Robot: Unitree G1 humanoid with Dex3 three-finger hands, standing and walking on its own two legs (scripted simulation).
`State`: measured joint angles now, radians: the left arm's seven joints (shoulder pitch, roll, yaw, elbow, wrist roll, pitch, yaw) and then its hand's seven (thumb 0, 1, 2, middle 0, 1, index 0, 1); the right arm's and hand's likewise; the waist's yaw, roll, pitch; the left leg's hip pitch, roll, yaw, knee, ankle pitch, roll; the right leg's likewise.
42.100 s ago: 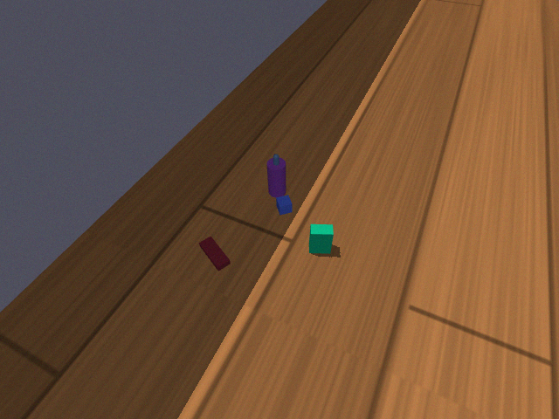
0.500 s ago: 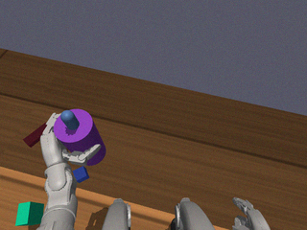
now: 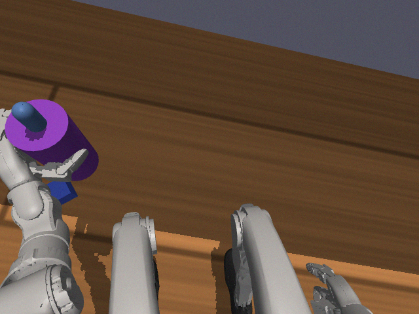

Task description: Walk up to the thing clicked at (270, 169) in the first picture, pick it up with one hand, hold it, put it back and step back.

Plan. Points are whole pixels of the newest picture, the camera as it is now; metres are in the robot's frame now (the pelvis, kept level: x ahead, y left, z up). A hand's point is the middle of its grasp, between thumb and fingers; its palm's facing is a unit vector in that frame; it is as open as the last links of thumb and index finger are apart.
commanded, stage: crouch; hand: left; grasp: from the side
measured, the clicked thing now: (55, 141) +0.43 +0.26 -0.05
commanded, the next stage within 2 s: lower in 0.96 s
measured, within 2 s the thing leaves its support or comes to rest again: neither
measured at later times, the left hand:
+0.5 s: hand (68, 155) +0.45 +0.29 -0.19, palm faces +0.43 -0.90 -0.03, open 11.6 cm
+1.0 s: hand (75, 161) +0.46 +0.30 -0.25, palm faces +0.40 -0.92 -0.05, open 11.6 cm
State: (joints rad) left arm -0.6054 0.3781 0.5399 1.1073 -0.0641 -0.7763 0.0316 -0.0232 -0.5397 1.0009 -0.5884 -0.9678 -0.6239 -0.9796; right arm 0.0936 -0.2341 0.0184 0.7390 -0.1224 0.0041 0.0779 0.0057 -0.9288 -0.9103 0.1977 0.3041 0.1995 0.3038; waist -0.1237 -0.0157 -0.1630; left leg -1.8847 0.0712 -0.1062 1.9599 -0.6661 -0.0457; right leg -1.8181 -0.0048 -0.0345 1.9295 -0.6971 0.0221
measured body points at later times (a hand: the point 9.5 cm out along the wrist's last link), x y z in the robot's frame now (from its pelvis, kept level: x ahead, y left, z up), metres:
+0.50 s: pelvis -0.03 +0.00 -0.13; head +0.20 +0.06 +0.26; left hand +0.42 +0.34 -0.18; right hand +0.05 -0.28 -0.24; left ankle +0.07 +0.14 -0.44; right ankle +0.07 -0.13 -0.44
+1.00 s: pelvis -0.02 +0.01 -0.16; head +0.22 +0.09 +0.21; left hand +0.43 +0.35 -0.25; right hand +0.06 -0.28 -0.25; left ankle +0.07 +0.14 -0.44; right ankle +0.07 -0.13 -0.44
